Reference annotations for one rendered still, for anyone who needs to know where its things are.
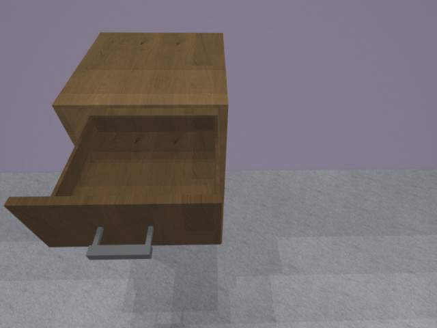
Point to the drawer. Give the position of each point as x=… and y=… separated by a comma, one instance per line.
x=128, y=172

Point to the handle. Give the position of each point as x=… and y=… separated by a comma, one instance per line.
x=120, y=252

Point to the cabinet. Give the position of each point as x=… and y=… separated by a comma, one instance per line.
x=149, y=74

